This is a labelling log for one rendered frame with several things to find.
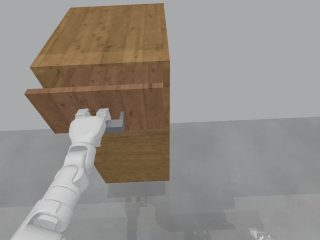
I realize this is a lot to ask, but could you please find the left robot hand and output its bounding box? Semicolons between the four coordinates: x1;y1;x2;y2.
69;108;112;147

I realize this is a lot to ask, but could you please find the drawer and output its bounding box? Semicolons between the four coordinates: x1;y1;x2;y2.
24;64;165;134

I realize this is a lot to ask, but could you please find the left robot upper arm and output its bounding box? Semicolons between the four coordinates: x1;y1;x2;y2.
16;223;67;240

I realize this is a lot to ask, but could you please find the left robot forearm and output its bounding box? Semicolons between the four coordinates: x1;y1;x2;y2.
10;142;96;240

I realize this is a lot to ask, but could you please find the cabinet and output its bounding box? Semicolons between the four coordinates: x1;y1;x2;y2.
30;3;170;184

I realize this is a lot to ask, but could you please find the handle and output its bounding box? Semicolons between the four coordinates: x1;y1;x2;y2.
104;111;125;134

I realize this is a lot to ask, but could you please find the right robot hand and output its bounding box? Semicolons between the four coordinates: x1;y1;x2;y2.
249;227;274;240

